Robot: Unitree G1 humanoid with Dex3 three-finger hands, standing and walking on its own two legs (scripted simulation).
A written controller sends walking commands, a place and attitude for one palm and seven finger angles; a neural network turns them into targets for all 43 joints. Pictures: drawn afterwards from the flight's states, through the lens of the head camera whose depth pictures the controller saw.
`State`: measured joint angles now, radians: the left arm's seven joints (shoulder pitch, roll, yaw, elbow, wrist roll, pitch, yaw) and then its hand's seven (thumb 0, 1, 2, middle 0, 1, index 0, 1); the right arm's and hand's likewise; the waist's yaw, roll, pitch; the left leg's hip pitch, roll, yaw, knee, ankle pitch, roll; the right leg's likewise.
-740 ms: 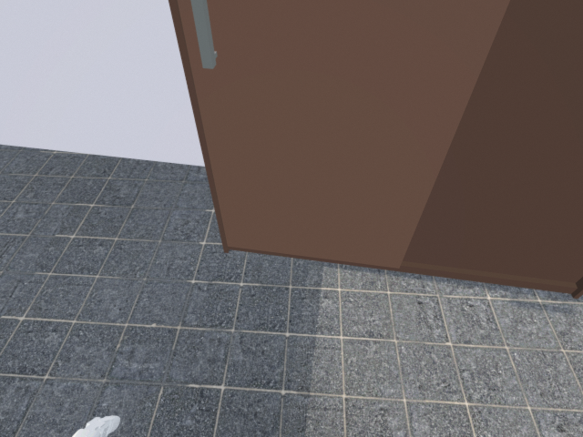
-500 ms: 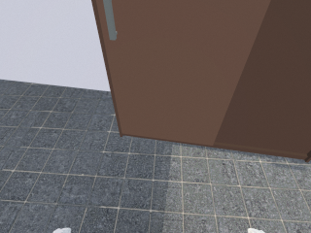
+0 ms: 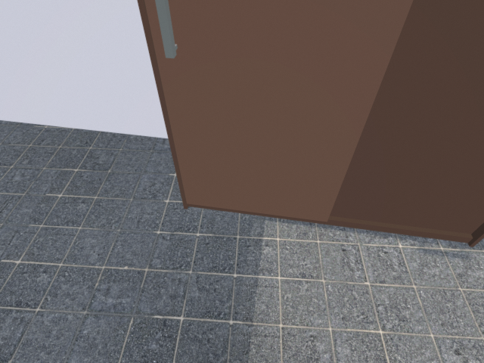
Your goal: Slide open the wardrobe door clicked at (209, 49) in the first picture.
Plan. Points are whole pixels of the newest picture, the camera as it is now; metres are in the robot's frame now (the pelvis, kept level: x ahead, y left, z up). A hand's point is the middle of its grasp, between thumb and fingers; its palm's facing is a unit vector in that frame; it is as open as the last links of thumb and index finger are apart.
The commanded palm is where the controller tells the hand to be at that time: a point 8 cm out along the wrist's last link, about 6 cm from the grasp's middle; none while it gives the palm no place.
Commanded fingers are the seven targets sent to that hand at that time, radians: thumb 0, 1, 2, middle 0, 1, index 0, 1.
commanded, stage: stand and wait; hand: left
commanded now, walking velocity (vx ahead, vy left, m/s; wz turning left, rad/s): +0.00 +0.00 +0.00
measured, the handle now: (168, 24) +0.94 +0.27 +0.16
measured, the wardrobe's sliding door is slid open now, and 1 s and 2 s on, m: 0.00 0.00 0.00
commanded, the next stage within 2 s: look at it before walking up in 0.08 s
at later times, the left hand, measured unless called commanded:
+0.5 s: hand out of the picture +0.08 +0.24 -0.15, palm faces -0.03 -0.94 -0.34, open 7.4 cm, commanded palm none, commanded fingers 0.00 0.90 0.90 -0.20 -0.30 -0.20 -0.30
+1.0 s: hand out of the picture +0.07 +0.24 -0.16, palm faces +0.03 -0.94 -0.33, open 7.4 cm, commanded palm none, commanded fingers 0.00 0.90 0.90 -0.20 -0.30 -0.20 -0.30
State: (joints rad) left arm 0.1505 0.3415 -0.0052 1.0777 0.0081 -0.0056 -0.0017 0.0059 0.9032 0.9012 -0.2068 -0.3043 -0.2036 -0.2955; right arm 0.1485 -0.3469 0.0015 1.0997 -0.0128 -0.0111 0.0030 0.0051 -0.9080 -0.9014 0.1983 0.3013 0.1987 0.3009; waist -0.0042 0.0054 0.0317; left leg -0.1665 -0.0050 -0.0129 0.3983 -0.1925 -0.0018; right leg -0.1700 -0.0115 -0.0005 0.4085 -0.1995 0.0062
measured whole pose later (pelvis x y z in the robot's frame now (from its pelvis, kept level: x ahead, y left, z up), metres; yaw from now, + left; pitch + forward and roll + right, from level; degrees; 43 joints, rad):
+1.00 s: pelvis +0.00 +0.00 +0.00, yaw +3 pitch -1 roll +0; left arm 0.14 0.31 0.01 1.04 0.01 0.02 0.02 0.00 0.90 0.90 -0.21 -0.30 -0.20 -0.30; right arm 0.15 -0.32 0.00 1.07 -0.01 0.02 0.00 0.00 -0.91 -0.90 0.20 0.30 0.20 0.30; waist -0.01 0.02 0.05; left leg -0.23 -0.01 -0.06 0.47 -0.21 -0.01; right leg -0.21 -0.02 -0.05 0.45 -0.23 0.00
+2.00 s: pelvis +0.03 +0.03 +0.00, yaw +38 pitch +0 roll +1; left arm 0.43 0.17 0.03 0.99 0.03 -0.05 0.02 0.00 0.90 0.90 -0.20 -0.30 -0.20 -0.30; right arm 0.22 -0.28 -0.09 0.94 -0.04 0.07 0.05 0.01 -0.91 -0.90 0.19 0.30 0.19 0.30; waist 0.01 0.02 0.03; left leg -0.64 0.07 0.02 1.10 -0.18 -0.03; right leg 0.01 -0.08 -0.23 0.34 -0.34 0.03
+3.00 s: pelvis +0.21 +0.27 -0.01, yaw +34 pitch +1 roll +1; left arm 0.24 0.18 0.07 0.96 0.02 0.03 0.00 0.01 0.90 0.90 -0.21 -0.30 -0.20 -0.30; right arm 0.16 -0.21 -0.06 0.95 -0.02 0.04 -0.02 0.00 -0.91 -0.90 0.19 0.30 0.19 0.30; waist 0.02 0.00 0.07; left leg -0.46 0.08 -0.02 0.94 -0.37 -0.07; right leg -0.33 0.06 0.03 0.46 -0.14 -0.06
